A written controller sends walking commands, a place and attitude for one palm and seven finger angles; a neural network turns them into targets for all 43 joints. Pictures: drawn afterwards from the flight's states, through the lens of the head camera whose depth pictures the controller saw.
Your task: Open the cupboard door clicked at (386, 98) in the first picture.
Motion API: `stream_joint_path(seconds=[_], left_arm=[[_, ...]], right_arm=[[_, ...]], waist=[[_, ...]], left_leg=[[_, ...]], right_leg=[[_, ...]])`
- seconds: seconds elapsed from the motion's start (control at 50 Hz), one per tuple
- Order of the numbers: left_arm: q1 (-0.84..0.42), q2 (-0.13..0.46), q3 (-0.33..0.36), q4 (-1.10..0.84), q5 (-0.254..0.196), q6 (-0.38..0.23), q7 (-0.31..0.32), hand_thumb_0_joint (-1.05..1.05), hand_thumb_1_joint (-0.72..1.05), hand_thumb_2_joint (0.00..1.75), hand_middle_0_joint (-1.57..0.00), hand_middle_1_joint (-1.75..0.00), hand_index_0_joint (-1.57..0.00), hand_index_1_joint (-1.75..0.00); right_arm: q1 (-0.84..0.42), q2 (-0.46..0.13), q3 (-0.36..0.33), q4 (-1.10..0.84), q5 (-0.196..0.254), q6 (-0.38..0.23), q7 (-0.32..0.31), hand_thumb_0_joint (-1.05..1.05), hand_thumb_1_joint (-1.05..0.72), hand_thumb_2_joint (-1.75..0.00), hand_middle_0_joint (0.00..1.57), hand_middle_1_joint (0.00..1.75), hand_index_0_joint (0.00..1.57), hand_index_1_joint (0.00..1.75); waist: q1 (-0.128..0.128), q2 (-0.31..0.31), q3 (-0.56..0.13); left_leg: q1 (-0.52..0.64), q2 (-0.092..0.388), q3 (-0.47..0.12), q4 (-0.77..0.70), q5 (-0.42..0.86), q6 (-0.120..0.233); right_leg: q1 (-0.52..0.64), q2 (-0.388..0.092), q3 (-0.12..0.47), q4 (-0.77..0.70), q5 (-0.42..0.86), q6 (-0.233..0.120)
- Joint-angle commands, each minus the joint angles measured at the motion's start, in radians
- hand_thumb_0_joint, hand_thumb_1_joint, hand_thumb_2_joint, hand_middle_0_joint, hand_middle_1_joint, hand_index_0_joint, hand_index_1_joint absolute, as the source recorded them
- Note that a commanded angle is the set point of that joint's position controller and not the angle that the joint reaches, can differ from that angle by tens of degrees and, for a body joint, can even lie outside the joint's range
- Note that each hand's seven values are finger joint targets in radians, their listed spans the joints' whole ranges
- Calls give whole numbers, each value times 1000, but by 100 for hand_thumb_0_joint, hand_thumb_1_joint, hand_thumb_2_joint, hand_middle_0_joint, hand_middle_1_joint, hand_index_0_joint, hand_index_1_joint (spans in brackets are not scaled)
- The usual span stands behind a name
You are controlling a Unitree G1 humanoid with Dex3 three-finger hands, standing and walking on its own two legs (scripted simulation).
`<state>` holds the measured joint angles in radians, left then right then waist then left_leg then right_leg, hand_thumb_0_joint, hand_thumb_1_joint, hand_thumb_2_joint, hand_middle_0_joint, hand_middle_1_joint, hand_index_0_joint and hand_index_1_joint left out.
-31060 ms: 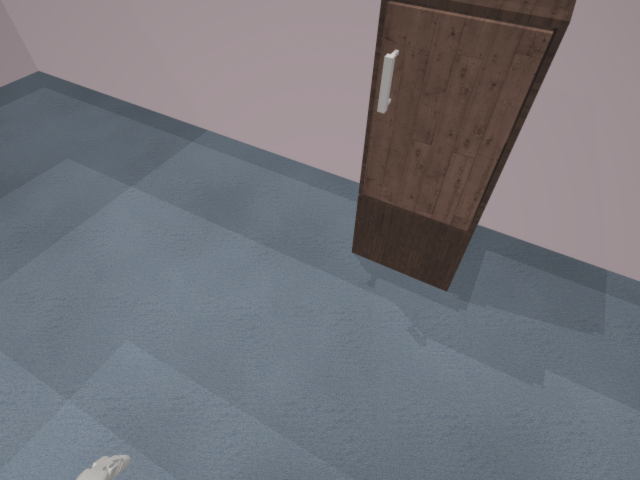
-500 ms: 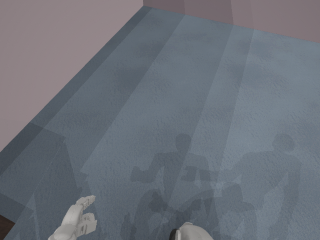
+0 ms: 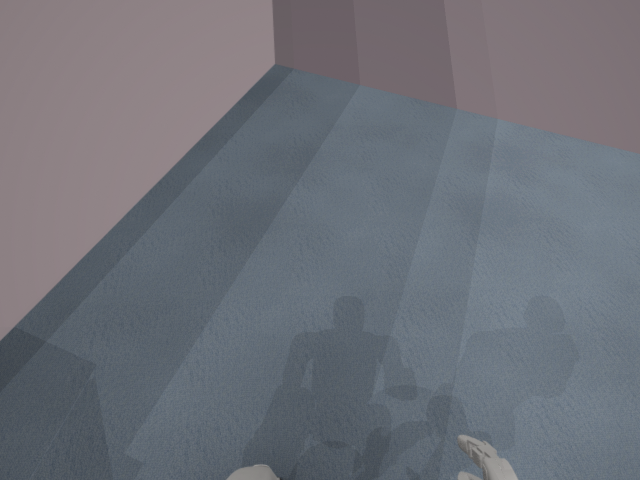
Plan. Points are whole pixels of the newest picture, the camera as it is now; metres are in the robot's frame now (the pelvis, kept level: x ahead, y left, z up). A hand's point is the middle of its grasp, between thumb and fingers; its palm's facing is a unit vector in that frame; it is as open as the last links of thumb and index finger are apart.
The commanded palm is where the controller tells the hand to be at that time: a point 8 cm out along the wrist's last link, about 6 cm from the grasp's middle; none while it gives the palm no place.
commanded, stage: walk to a spot facing it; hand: left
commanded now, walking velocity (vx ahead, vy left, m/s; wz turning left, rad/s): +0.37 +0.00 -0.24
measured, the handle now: out of the picture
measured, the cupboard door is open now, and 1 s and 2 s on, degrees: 50 50 50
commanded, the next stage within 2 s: turn to face it in 0.40 s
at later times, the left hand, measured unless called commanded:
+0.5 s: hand (277, 314) +0.39 +0.12 -0.15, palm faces -0.19 -0.95 -0.23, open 7.3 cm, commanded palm none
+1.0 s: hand (270, 297) +0.44 +0.14 -0.17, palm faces +0.08 -0.98 -0.20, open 7.3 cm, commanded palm none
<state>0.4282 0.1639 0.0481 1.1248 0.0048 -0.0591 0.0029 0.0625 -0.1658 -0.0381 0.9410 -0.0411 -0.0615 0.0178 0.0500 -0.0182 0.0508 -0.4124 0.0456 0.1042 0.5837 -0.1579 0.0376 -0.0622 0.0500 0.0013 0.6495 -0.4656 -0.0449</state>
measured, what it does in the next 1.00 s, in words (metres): walks ahead: right foot, then left foot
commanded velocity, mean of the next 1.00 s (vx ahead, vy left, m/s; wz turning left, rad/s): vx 0.15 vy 0.00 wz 0.16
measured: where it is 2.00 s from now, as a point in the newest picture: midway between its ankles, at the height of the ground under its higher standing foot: (375, 406)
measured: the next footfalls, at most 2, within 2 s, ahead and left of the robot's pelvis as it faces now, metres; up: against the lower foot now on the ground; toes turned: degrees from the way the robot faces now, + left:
right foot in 0.46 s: +0.31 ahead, -0.17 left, +0.00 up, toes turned -15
left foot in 0.84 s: +0.48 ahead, +0.03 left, +0.00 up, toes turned +5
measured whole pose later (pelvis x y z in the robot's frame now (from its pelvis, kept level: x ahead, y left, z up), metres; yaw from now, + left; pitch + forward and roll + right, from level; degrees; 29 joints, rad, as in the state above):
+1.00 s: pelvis +0.37 -0.06 +0.00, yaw +2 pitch +2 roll -1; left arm 0.15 0.21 0.07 0.98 0.01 0.03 0.01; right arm 0.19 -0.20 -0.04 0.95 -0.03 0.01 -0.01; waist -0.01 -0.02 0.08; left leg -0.43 0.00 0.05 0.59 -0.19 0.06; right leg -0.47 -0.05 -0.04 1.15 -0.46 0.06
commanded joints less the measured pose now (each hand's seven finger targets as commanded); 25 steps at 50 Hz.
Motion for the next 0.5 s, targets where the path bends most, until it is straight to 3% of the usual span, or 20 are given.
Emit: stream_joint_path(seconds=[0.0, 0.02, 0.06, 0.1, 0.14, 0.2, 0.26, 0.3, 0.34, 0.36, 0.38, 0.4, 0.42, 0.44, 0.46, 0.48], left_arm=[[-113, 107, 21, -140, 11, -32, -4, 0, 90, 90, -20, -30, -20, -30], [-151, 97, 19, -139, 15, -23, -10, 0, 90, 90, -20, -30, -20, -30], [-133, 59, 22, -128, 23, 2, -29, 0, 90, 90, -20, -30, -20, -30], [-108, 32, 19, -121, 25, 23, -35, 0, 90, 90, -20, -30, -20, -30], [-126, 31, 21, -129, 22, 33, -39, 0, 90, 90, -20, -30, -20, -30], [-216, 26, 18, -156, 24, 42, -46, 0, 90, 90, -20, -30, -20, -30], [-329, 36, 16, -190, 24, 44, -51, 0, 90, 90, -20, -30, -20, -30], [-374, 48, 18, -208, 22, 46, -53, 0, 90, 90, -20, -30, -20, -30], [-379, 61, 20, -214, 22, 40, -54, 0, 90, 90, -20, -30, -20, -30], [-356, 76, 21, -208, 22, 37, -53, 0, 90, 90, -20, -30, -20, -30], [-277, 94, 25, -186, 22, 30, -51, 0, 90, 90, -20, -30, -20, -30], [-118, 134, 38, -137, 25, 19, -45, 0, 90, 90, -20, -30, -20, -30], [47, 236, 65, -91, 32, 6, -28, 0, 90, 90, -20, -30, -20, -30], [112, 313, 79, -74, 10, 8, -17, 0, 90, 90, -20, -30, -20, -30], [52, 292, 73, -85, -5, 12, -5, 0, 90, 90, -20, -30, -20, -30], [-31, 235, 58, -105, -2, 11, 4, 0, 90, 90, -20, -30, -20, -30]], right_arm=[[376, -238, -56, 61, 4, 5, -33, 0, -90, -90, 20, 30, 20, 30], [310, -182, -41, 41, 7, -2, -35, 0, -90, -90, 20, 30, 20, 30], [271, -125, -22, 44, 6, -19, -40, 0, -90, -90, 20, 30, 20, 30], [279, -120, -18, 59, 13, -30, -42, 0, -90, -90, 20, 30, 20, 30], [294, -128, -20, 70, 15, -30, -40, 0, -90, -90, 20, 30, 20, 30], [324, -129, -21, 81, 13, -22, -34, 0, -90, -90, 20, 30, 20, 30], [377, -136, -17, 99, 8, -16, -33, 0, -90, -90, 20, 30, 20, 30], [399, -148, -14, 107, 2, -11, -34, 0, -90, -90, 20, 30, 20, 30], [409, -159, -13, 114, -2, -7, -36, 0, -90, -90, 20, 30, 20, 30], [413, -165, -13, 116, 0, -4, -37, 0, -90, -90, 20, 30, 20, 30], [411, -173, -12, 118, 4, -3, -38, 0, -90, -90, 20, 30, 20, 30], [388, -173, -11, 113, 12, -4, -35, 0, -90, -90, 20, 30, 20, 30], [385, -137, -6, 86, 29, -7, -24, 0, -90, -90, 20, 30, 20, 30], [387, -101, -5, 58, 40, -10, -29, 0, -90, -90, 20, 30, 20, 30], [318, -135, -12, 54, 37, -5, -31, 0, -90, -90, 20, 30, 20, 30], [254, -106, -11, 48, 40, -3, -32, 0, -90, -90, 20, 30, 20, 30]], waist=[[-153, 119, -109], [-124, 113, -21], [-73, 110, 33], [-45, 125, -9], [-36, 128, -40], [-51, 137, 18], [-81, 123, 73], [-88, 112, 85], [-80, 130, 64], [-66, 121, 42], [-27, 101, -4], [45, 50, -92], [104, -155, -220], [93, -311, -296], [80, -174, -211], [50, -117, -138]], left_leg=[[463, 429, -560, -321, -110, 219], [331, 388, -484, -350, -132, 173], [220, 313, -309, -398, -84, 113], [235, 263, -170, -398, 54, 90], [251, 248, -97, -407, 70, 88], [221, 231, -27, -432, 27, 79], [238, 255, -8, -436, 43, 81], [263, 274, 0, -418, 60, 80], [313, 282, 27, -354, 158, 66], [328, 278, 44, -284, 273, 57], [328, 254, 73, -162, 401, 38], [242, 212, 106, 47, 445, 6], [-11, 105, 181, 357, 188, -40], [-199, -11, 91, 648, -456, -71], [-264, 50, -46, 713, -414, -57], [-269, 89, -69, 693, -331, -63]], right_leg=[[-606, -83, 35, 722, -17, -1], [-620, -124, 41, 720, 71, 9], [-569, -147, 39, 641, 160, 23], [-540, -152, 17, 548, 207, 37], [-522, -162, -1, 440, 252, 42], [-501, -163, -50, 262, 322, 44], [-489, -153, -84, 129, 344, 37], [-467, -143, -96, 70, 320, 28], [-409, -120, -114, 9, 289, 10], [-341, -100, -132, -24, 264, -2], [-221, -68, -152, -76, 277, -16], [19, -65, -118, -111, 295, -45], [299, -279, 178, -164, 313, -126], [405, -499, 514, -302, 477, -228], [327, -480, 460, -328, 504, -236], [200, -434, 356, -323, 618, -211]])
